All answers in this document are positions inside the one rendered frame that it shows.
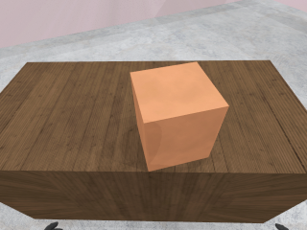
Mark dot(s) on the pedestal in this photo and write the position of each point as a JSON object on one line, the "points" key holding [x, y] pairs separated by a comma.
{"points": [[70, 146]]}

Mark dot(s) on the carton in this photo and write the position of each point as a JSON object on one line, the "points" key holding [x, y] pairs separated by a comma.
{"points": [[179, 113]]}

